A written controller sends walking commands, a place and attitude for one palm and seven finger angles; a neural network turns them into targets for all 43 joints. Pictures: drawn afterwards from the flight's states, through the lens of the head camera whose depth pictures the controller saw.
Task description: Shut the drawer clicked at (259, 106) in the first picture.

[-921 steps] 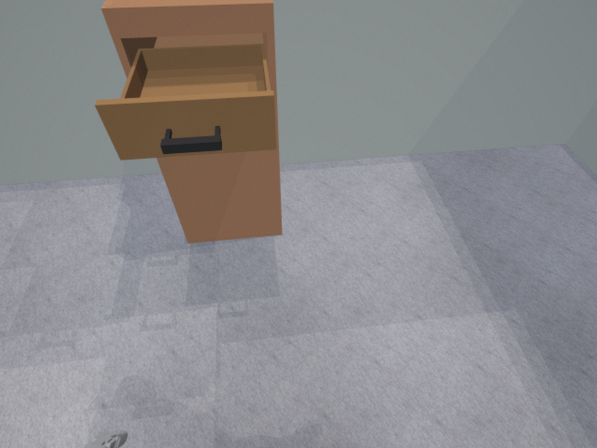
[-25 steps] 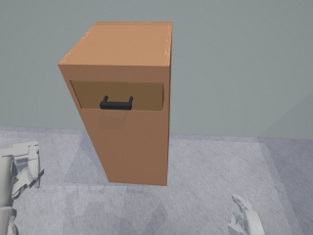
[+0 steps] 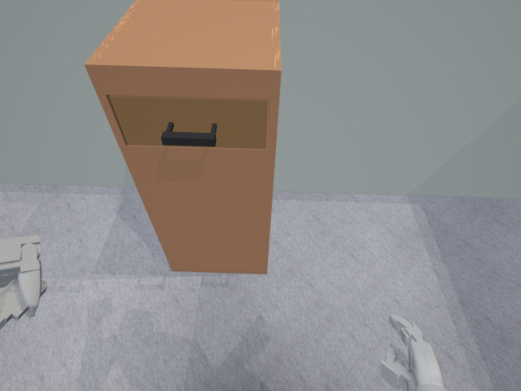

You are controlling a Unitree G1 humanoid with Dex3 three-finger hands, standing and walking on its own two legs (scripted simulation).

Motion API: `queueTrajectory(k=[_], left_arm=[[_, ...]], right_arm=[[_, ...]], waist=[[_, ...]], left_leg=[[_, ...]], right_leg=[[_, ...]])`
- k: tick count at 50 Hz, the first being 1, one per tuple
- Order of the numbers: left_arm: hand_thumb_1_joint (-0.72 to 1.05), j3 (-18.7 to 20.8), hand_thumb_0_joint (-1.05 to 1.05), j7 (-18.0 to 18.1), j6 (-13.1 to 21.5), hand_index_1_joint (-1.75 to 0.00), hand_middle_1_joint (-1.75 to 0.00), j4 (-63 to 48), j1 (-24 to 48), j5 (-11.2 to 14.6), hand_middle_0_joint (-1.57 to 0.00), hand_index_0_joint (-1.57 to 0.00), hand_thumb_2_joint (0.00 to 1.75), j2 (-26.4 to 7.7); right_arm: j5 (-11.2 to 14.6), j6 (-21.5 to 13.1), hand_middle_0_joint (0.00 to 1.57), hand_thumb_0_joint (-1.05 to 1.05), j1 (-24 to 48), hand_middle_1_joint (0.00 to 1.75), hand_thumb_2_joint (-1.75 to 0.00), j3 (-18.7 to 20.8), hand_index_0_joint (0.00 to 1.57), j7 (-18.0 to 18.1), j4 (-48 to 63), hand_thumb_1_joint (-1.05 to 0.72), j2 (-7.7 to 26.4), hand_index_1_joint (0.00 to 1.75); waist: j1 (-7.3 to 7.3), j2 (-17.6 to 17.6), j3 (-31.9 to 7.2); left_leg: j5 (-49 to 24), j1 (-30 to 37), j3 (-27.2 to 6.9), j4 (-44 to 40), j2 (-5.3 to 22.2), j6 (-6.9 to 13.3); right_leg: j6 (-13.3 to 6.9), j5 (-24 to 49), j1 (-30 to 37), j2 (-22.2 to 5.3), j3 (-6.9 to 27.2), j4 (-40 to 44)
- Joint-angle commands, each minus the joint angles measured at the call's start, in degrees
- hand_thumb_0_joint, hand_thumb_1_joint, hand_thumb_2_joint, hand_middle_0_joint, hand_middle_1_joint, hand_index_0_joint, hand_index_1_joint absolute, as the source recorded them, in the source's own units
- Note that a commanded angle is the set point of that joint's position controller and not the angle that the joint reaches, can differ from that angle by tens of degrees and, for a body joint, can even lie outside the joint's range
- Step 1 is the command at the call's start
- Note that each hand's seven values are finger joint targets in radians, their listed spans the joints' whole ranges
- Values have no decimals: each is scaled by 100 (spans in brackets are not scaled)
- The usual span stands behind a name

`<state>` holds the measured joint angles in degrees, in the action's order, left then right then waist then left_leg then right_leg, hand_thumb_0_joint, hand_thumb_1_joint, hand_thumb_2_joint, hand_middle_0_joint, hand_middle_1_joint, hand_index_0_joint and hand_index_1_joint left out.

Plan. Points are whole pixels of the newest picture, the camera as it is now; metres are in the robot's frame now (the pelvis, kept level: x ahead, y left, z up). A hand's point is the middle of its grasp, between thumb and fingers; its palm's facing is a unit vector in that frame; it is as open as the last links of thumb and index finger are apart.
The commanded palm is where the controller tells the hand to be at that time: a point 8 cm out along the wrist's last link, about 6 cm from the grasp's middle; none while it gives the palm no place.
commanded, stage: step back with the hand held close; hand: left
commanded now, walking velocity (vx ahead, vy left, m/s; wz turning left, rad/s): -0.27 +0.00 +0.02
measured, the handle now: (190, 133) +0.64 +0.21 +0.01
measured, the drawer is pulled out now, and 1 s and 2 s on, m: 0.00 0.00 0.00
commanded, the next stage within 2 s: stop stepping back and stand still in 0.64 s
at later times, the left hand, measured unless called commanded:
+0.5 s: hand out of the picture +0.11 +0.25 +0.18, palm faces +0.40 -0.80 -0.46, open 3.3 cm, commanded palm +0.05 +0.28 +0.18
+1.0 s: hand out of the picture +0.05 +0.26 +0.16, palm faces +0.44 -0.84 -0.32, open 3.2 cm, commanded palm -0.01 +0.29 +0.18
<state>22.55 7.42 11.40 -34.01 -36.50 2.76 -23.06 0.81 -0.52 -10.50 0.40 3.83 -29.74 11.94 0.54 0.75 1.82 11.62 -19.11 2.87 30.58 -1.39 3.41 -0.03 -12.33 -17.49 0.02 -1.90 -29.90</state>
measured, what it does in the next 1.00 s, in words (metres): walks backwards: right foot, then left foot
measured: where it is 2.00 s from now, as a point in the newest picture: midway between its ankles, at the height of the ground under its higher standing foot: outside the picture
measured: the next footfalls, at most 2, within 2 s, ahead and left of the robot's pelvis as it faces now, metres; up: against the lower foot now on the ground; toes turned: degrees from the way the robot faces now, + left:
right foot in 0.58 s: -0.20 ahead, -0.13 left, +0.00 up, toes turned -1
left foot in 0.96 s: -0.05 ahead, +0.09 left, +0.00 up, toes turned +0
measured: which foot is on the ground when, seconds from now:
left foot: down 0.00-0.82, up 0.84-0.94, down 0.96-1.00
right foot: down 0.00-0.28, up 0.30-0.56, down 0.58-1.00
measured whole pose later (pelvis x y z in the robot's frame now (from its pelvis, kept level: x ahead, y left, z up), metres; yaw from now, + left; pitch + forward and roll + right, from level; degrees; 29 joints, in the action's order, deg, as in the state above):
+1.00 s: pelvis -0.13 +0.01 -0.01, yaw +1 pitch -1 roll -2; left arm 21.4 7.5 13.7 -28.7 -31.5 2.4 -20.7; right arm 0.9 -4.4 -17.2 1.3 5.5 -38.2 13.9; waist -0.3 -2.1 -4.9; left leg 19.3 -21.5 0.9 38.9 -1.6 3.3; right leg 0.8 -26.9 -4.7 0.3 -1.1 -33.0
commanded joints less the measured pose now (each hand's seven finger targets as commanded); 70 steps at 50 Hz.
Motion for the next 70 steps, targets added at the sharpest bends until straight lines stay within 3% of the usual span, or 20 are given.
queueTrajectory(k=[1,9,12,15,18,24,28,30,33,36,39,41,43,48,51,55,60,66,68,70], left_arm=[[90,494,0,94,386,-160,-160,-901,141,-41,-140,-140,90,-649],[90,399,0,301,517,-160,-160,-1445,634,-41,-140,-140,90,-850],[90,514,0,352,545,-160,-160,-1500,396,-13,-140,-140,90,-897],[90,851,0,308,612,-160,-160,-1573,357,-195,-140,-140,90,-1007],[90,911,0,278,693,-160,-160,-1350,66,-112,-140,-140,90,-930],[90,448,0,171,694,-160,-160,-1547,-216,118,-140,-140,90,-671],[90,586,0,36,941,-160,-160,-1767,130,115,-140,-140,90,-1083],[90,904,0,71,1035,-160,-160,-1819,231,188,-140,-140,90,-1388],[90,983,0,-1,995,-160,-160,-1536,17,291,-140,-140,90,-1294],[90,952,0,-110,874,-160,-160,-1023,-80,328,-140,-140,90,-1216],[90,803,0,-92,763,-160,-160,-730,134,327,-140,-140,90,-1085],[90,644,0,-8,634,-160,-160,-444,135,279,-140,-140,90,-1031],[90,520,0,44,533,-160,-160,-500,489,185,-140,-140,90,-1033],[90,270,0,55,557,-160,-160,-707,1518,-22,-140,-140,90,-860],[90,411,0,143,706,-160,-160,-1560,1226,-93,-140,-140,90,-1078],[90,567,0,144,598,-160,-160,-2047,30,33,-140,-140,90,-901],[90,773,0,242,353,-160,-160,-1245,-847,35,-140,-140,90,-754],[90,316,0,223,144,-160,-160,-487,-119,-27,-140,-140,90,-604],[90,259,0,174,164,-160,-160,-643,259,-3,-140,-140,90,-743],[90,193,0,196,161,-160,-160,-938,826,-22,-140,-140,90,-748]], right_arm=[[-16,-447,20,0,408,30,-90,291,20,83,871,-90,846,30],[-112,-539,20,0,202,30,-90,266,20,62,628,-90,735,30],[-89,-513,20,0,274,30,-90,236,20,99,652,-90,777,30],[-146,-662,20,0,421,30,-90,266,20,135,734,-90,767,30],[-145,-795,20,0,284,30,-90,388,20,24,617,-90,714,30],[-204,-969,20,0,169,30,-90,292,20,-109,222,-90,651,30],[-248,-845,20,0,64,30,-90,254,20,-142,-45,-90,611,30],[-196,-758,20,0,250,30,-90,174,20,-79,74,-90,506,30],[0,-738,20,0,485,30,-90,264,20,8,312,-90,657,30],[-12,-667,20,0,675,30,-90,192,20,48,447,-90,694,30],[-48,-616,20,0,586,30,-90,217,20,58,410,-90,683,30],[-42,-551,20,0,476,30,-90,276,20,83,298,-90,682,30],[-60,-540,20,0,624,30,-90,285,20,102,251,-90,696,30],[8,-888,20,0,410,30,-90,117,20,211,265,-90,786,30],[-108,-1159,20,0,16,30,-90,147,20,3,373,-90,665,30],[-71,-1211,20,0,76,30,-90,262,20,-189,428,-90,659,30],[-134,-946,20,0,225,30,-90,134,20,-112,488,-90,543,30],[-132,-735,20,0,220,30,-90,162,20,88,388,-90,575,30],[-138,-649,20,0,257,30,-90,154,20,72,319,-90,543,30],[-105,-698,20,0,376,30,-90,141,20,49,222,-90,585,30]], waist=[[-88,320,-310],[-237,-655,-500],[-234,286,-469],[-92,1762,-576],[-62,798,-745],[-86,1307,-1138],[-40,741,-1577],[-70,-1,-1629],[-93,-576,-1452],[-123,227,-857],[-155,620,-180],[-184,-401,254],[-125,-995,906],[-208,163,812],[-62,1766,-1173],[-53,718,-1315],[-87,1262,-573],[-110,171,-315],[-143,-969,-429],[-115,-1131,-424]], left_leg=[[2131,-1939,-1213,-1399,970,223],[1083,437,-548,1007,125,-235],[1464,-105,-1154,-372,478,-73],[3496,-2554,-2935,-2692,1891,547],[2402,-1533,-2404,-2173,1824,578],[801,579,-1620,-2071,1233,49],[-2005,2049,-788,-650,909,-330],[-1609,2079,-395,97,581,-296],[-1800,2075,-305,216,536,-223],[-1900,1878,-632,-149,756,-91],[213,1297,-603,-308,578,-265],[488,1452,-389,1551,108,-560],[541,349,-625,3106,126,-524],[-863,315,-545,-786,311,-196],[-4938,2865,-2372,-726,1558,109],[-520,1495,-1883,-1626,1404,212],[1834,-144,-1164,-2638,1118,-174],[1691,-312,-726,-1935,683,-409],[641,537,-498,148,266,-352],[424,413,-611,1087,261,-312]], right_leg=[[46,-88,1481,-72,566,-240],[-562,-1905,-1374,-1193,1342,1561],[-174,-1584,-915,-482,581,637],[119,-957,1206,496,345,-2808],[69,-1388,486,468,509,-3088],[-65,-1932,172,490,9,-129],[-191,-126,16,28,308,1868],[-183,1379,-326,-562,533,1563],[295,2176,-480,-408,192,891],[392,993,-893,-143,166,639],[72,-1439,-1232,-187,275,1315],[-524,-3287,-2550,-1019,1189,2298],[-993,-2914,-2642,-1656,1573,2441],[-270,977,-178,-481,202,25],[-67,-1499,-1079,194,271,-2243],[35,-1512,-291,30,376,-2200],[69,-1229,560,227,-273,-1277],[-154,-1061,1368,156,-216,1143],[-573,-1287,57,-1079,1290,2189],[-938,-930,-272,-1699,1792,2101]])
